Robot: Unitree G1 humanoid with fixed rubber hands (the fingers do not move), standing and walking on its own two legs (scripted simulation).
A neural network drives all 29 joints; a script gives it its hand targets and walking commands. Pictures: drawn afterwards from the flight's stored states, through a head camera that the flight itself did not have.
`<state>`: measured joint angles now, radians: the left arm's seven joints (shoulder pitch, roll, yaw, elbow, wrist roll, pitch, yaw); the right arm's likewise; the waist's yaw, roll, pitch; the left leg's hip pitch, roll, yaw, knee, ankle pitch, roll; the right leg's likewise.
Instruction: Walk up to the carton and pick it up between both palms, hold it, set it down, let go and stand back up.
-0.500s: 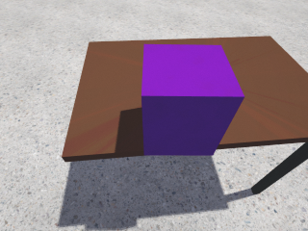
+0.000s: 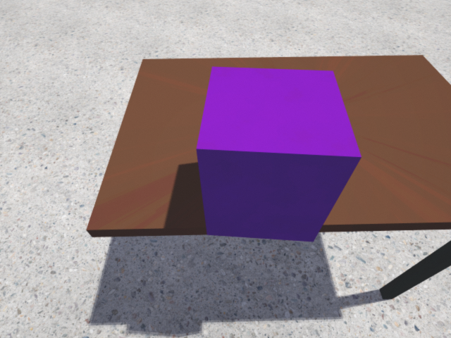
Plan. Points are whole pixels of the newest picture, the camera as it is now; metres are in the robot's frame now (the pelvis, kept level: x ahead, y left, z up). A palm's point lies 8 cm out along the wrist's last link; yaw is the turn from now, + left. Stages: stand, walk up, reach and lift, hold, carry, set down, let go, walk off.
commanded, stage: walk up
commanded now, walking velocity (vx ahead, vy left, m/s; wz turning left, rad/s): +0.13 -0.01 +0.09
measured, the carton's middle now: (265, 158) +0.40 -0.06 +0.09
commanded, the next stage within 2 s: stand in 1.90 s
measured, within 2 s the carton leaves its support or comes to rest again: neither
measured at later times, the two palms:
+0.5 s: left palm out of the picture +0.06 +0.19 -0.13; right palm out of the picture +0.03 -0.30 -0.15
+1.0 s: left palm out of the picture +0.00 +0.18 -0.14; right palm out of the picture +0.03 -0.27 -0.14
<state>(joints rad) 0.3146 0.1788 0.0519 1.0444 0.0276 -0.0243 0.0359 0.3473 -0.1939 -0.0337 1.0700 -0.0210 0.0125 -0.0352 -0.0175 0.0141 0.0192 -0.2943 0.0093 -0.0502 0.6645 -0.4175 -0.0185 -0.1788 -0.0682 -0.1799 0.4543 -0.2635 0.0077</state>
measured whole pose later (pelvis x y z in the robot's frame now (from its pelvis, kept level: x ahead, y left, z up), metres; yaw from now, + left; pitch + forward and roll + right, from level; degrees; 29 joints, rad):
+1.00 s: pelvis +0.02 -0.04 +0.00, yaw -1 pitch -1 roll +0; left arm 0.32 0.16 0.03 1.08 0.01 -0.01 0.03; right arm 0.26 -0.16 -0.01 1.08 0.00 -0.01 -0.04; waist 0.02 -0.02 0.05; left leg -0.17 0.02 0.07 0.42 -0.24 0.00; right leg -0.21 -0.08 -0.12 0.43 -0.20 0.02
